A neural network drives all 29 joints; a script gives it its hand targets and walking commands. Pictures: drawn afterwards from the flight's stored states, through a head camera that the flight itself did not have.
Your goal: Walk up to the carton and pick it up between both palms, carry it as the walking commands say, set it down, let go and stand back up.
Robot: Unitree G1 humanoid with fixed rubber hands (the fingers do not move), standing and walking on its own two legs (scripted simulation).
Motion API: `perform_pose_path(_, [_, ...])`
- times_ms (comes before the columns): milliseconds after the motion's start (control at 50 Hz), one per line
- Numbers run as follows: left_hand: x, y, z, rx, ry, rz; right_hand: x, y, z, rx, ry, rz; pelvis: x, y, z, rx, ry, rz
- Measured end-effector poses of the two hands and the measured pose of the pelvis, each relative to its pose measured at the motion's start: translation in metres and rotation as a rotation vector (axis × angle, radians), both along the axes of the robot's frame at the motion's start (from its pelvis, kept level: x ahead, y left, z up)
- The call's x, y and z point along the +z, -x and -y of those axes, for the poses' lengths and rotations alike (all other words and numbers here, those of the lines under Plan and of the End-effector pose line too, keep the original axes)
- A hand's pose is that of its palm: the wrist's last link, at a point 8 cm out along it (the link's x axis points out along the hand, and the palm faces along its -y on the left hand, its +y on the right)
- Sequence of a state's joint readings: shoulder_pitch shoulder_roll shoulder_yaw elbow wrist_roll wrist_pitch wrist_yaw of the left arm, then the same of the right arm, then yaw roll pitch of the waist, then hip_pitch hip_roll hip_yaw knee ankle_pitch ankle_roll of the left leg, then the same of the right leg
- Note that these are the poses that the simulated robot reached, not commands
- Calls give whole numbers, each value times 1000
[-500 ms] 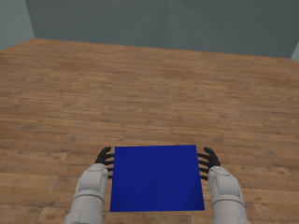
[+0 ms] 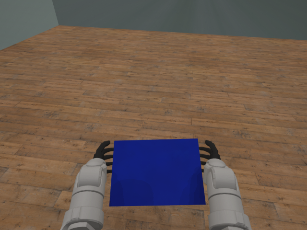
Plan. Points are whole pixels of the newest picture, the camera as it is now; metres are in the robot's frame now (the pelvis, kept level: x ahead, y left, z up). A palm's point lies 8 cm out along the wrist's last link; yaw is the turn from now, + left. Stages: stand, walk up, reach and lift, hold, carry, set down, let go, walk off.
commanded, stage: reach and lift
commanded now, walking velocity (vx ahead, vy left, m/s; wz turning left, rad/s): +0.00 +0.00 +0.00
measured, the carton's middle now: (157, 175) +0.33 +0.00 -0.04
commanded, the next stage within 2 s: hold in 0.64 s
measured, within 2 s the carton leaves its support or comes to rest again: neither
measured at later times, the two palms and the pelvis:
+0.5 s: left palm (90, 164) +0.30 +0.19 +0.06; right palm (207, 180) +0.27 -0.13 +0.03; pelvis +0.00 +0.03 +0.00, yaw -1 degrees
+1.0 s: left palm (94, 169) +0.29 +0.18 +0.05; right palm (212, 176) +0.28 -0.15 +0.04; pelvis +0.01 +0.01 +0.00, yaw -1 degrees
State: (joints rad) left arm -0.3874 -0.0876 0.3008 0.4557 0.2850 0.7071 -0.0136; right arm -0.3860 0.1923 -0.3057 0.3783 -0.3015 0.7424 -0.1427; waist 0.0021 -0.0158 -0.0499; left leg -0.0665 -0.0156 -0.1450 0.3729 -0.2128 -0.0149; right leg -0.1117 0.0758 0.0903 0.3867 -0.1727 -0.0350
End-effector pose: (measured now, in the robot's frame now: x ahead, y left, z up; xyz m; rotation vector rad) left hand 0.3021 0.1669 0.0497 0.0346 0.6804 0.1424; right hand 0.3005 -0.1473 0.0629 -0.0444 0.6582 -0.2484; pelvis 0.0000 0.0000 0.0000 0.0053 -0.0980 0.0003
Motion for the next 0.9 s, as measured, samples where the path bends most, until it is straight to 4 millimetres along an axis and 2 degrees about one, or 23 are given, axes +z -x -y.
perform_pose_path(80, [-2, -4, -5, -33, 9, -16, -3, -6, -1, 52, 16, -24, 1, -5, 6, 8, 4, -8])
perform_pose_path(140, [1, -5, -7, -50, 6, -18, -12, -3, 1, 66, -17, -42, 3, -9, 4, 10, 6, -12])
perform_pose_path(280, [16, -1, -9, -51, 1, 41, -29, 15, -2, 42, -62, -60, 5, -14, -13, -5, 5, -5])
perform_pose_path(380, [16, -1, -14, -44, -9, 48, -39, 24, -9, 37, -80, -96, 4, -7, -25, -11, 1, 0])
perform_pose_path(500, [9, 3, -20, -2, 10, 68, -30, 27, -17, 30, -31, -88, 3, -4, -32, -17, 1, -15])
perform_pose_path(680, [3, 8, -22, 25, 13, 51, -3, 11, -15, 43, -34, 0, 2, -8, -36, -23, 4, -10])
perform_pose_path(820, [8, 2, -8, -23, -3, 24, -18, 14, 1, 10, -79, -4, 2, -12, -32, -20, 7, -1])
perform_pose_path(900, [8, 4, -5, -25, -28, 16, -26, 19, 3, -1, -95, -15, 3, -15, -25, -26, 2, -10])
